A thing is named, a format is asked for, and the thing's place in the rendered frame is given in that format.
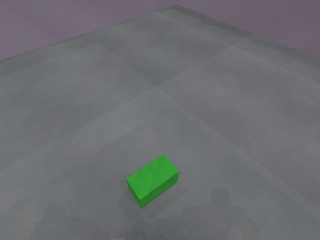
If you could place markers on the carton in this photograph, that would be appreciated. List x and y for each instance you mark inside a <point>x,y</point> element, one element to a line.
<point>152,180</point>

